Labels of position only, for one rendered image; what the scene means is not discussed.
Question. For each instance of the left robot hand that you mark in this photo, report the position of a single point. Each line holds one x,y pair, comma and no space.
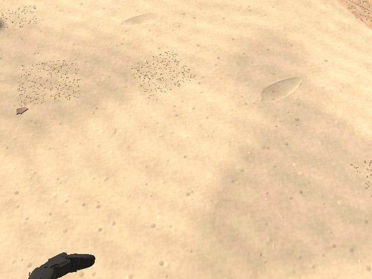
62,264

